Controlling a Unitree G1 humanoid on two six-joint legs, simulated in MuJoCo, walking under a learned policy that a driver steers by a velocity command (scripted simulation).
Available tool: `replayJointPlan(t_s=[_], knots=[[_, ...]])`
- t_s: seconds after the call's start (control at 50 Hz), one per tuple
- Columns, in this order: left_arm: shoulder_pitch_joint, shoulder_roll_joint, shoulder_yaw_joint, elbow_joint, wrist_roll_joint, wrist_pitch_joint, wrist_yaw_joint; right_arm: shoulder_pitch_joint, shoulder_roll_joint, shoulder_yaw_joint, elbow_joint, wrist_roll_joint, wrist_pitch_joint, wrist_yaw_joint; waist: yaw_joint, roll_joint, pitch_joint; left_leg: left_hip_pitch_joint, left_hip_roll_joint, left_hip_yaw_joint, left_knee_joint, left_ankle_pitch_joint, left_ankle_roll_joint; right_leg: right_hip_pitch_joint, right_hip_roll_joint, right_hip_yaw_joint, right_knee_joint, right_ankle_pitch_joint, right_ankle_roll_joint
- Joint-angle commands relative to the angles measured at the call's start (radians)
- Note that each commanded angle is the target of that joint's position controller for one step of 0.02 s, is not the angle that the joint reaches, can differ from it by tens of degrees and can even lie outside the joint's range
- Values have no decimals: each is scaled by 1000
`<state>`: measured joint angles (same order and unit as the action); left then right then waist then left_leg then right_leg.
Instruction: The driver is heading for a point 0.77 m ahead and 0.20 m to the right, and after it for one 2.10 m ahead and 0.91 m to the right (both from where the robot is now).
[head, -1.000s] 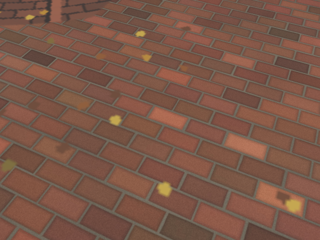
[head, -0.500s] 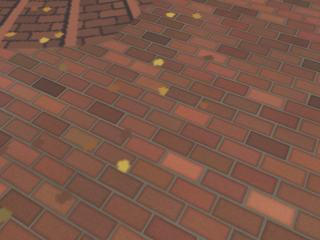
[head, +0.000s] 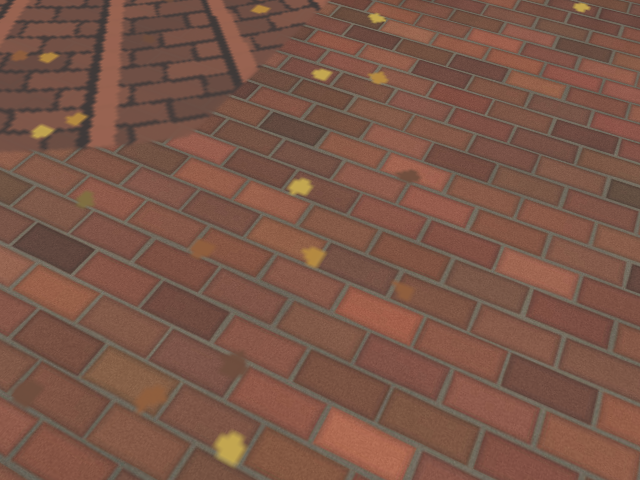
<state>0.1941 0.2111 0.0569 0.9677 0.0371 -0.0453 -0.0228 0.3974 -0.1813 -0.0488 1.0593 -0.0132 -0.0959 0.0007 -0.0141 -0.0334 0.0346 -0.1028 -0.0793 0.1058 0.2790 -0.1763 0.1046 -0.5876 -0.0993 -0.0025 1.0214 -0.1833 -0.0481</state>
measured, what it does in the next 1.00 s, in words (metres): walks ahead, turning right: right foot, then left foot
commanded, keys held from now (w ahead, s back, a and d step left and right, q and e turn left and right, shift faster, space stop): w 0.02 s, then w+e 0.66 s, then e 0.18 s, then no key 0.14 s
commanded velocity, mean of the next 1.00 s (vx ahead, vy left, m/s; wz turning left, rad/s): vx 0.43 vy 0.00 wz -0.42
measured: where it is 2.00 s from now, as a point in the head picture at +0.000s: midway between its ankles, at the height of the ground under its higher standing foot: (377, 458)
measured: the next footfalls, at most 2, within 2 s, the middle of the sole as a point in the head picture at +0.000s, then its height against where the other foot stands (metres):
right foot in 0.30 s outside the picture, level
left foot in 0.84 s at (347, 408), level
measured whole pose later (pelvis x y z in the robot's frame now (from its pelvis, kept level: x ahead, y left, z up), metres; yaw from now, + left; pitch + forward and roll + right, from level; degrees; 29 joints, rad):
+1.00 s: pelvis +0.50 -0.08 -0.01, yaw -29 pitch +0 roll +0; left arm 0.28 0.30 0.09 0.85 0.02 0.00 0.01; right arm 0.11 -0.23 -0.02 0.76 -0.02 -0.06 -0.02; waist 0.04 -0.03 0.09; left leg -0.37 0.00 0.06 0.47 -0.11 0.04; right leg -0.43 0.10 0.07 1.18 -0.47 -0.01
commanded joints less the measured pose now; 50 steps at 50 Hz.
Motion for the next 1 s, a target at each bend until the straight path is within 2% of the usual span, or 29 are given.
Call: replayJointPlan(t_s=[0.02,0.12,0.18,0.22,0.26,0.28,0.3,0.32,0.34,0.36,0.38,0.4,0.42,0.46,0.52,0.58,0.68,0.72,0.76,0.78,0.82,0.84,0.86,0.88,0.9,0.92,0.94,0.96,1.0], knots=[[-40,26,-1,-57,-5,6,-6,39,-96,-7,-37,2,-15,-2,14,84,61,-19,263,-194,-174,224,100,-80,-17,-25,-114,106,24],[-180,8,-18,-101,-20,2,-11,120,-99,-4,-14,-5,-21,-11,-26,95,77,82,273,-89,-177,318,69,-58,28,-57,-319,200,-2],[-235,15,-18,-128,-17,-4,-13,151,-96,-3,3,-13,-18,-23,-37,93,94,182,307,-46,-140,397,66,-69,47,-71,-382,157,-37],[-230,20,-14,-136,-12,-10,-13,137,-109,-6,5,-15,-15,-31,-20,94,87,226,321,-9,-72,560,56,-22,74,-99,-422,87,-70],[-147,38,-1,-117,-9,-14,-5,112,-138,-13,2,-16,-10,-38,22,117,27,249,325,30,95,877,41,109,141,-148,-440,-5,-112],[-42,55,11,-86,-8,-19,-1,101,-153,-17,-2,-16,-3,-39,64,119,-33,244,318,48,252,951,33,219,180,-165,-471,-24,-136],[110,87,30,-39,2,-25,3,86,-163,-18,-15,-10,3,-38,130,104,-111,143,300,74,462,860,10,425,179,-128,-533,14,-171],[265,178,59,-15,18,-27,12,65,-143,-12,-60,-4,1,-33,189,12,-222,-85,263,93,786,506,-17,671,-28,145,-552,-48,-242],[251,246,77,-27,-2,-11,13,100,-84,-8,-109,23,-11,-10,120,-238,-305,-489,7,29,1160,-329,-69,909,-277,730,-715,-40,-411],[192,227,72,-32,-25,1,9,-6,-147,-19,-132,1,-18,-5,112,-42,-226,-618,78,-138,1180,-266,-50,859,-237,663,-744,-33,-382],[127,187,61,-43,-28,2,13,-86,-141,-17,-164,7,-31,0,92,-2,-120,-639,124,-144,1126,-174,-49,738,-214,527,-757,30,-347],[90,135,49,-42,-26,-1,13,-91,-132,-17,-163,7,-35,-2,48,79,-43,-585,157,-142,1030,-127,-55,603,-171,439,-782,155,-302],[71,112,41,-43,-30,-9,19,-102,-125,-18,-173,-11,-21,-4,17,86,-20,-528,180,-150,958,-122,-70,517,-121,369,-790,231,-270],[78,104,33,-42,-37,-25,24,-76,-100,-15,-178,-34,19,1,-17,51,-29,-455,184,-141,880,-125,-100,445,-67,297,-802,307,-250],[132,153,42,-39,-40,-35,25,-154,-98,-14,-221,-36,48,8,-10,23,-8,-494,184,-112,768,-62,-137,406,-29,265,-829,316,-244],[199,154,41,-40,-39,-29,22,-303,-113,-13,-281,-30,54,11,38,-2,19,-569,180,-103,623,61,-158,440,-10,280,-840,304,-208],[290,163,42,-46,-33,-22,27,-458,-119,-3,-349,-23,52,20,99,-24,11,-615,142,-111,466,157,-152,570,-7,315,-789,374,-179],[311,167,42,-47,-27,-15,35,-504,-118,5,-375,-18,45,18,109,-27,24,-600,107,-101,402,141,-142,604,-1,310,-721,547,-168],[314,176,44,-54,-20,-6,43,-500,-124,9,-389,-10,32,12,105,-48,7,-520,68,-102,332,124,-123,616,11,311,-640,677,-136],[293,181,46,-64,-18,-4,47,-456,-138,7,-382,-8,26,7,81,-62,-9,-436,52,-112,285,111,-108,601,21,318,-598,711,-110],[220,204,52,-92,-24,-11,46,-279,-187,-8,-334,-7,11,-9,-3,-68,-77,-181,21,-111,170,148,-72,544,66,326,-438,785,-55],[180,195,50,-115,-42,-22,38,-143,-223,-18,-309,-18,-8,-20,-75,-30,-148,48,114,-170,118,325,-41,430,114,312,-253,645,-28],[206,117,32,-167,-66,-28,42,-22,-302,-30,-308,-38,-11,-33,-85,144,-316,316,418,-383,224,789,10,259,196,198,50,14,-3],[373,129,39,-173,-91,-11,58,-60,-325,-39,-326,-14,11,-21,0,324,-501,437,627,-665,238,1054,178,122,293,120,280,-519,8],[377,189,47,-120,-43,11,63,-132,-236,-28,-351,0,29,-16,24,156,-423,287,561,-632,195,886,182,96,208,130,338,-410,8],[291,181,48,-123,-23,22,50,-192,-148,-2,-359,4,32,-17,20,90,-272,145,475,-486,152,756,156,83,186,117,310,-347,23],[251,150,43,-131,-15,31,40,-230,-113,13,-354,-2,37,-20,37,81,-177,37,409,-390,103,670,122,82,158,108,254,-317,35],[223,132,39,-139,-5,45,28,-227,-114,17,-343,-3,35,-25,40,126,-124,-33,368,-326,65,640,110,93,138,108,204,-287,45],[246,110,32,-135,-5,69,16,-206,-150,8,-318,-7,32,-19,57,153,-118,-125,332,-253,41,683,116,169,162,87,179,-246,54]])
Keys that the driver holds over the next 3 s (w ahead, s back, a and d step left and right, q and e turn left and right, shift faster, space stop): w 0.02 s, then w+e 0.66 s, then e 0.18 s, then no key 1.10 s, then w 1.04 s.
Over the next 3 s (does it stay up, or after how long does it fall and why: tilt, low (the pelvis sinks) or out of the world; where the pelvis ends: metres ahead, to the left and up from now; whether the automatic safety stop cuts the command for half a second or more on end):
stays up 0.92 -0.33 0.00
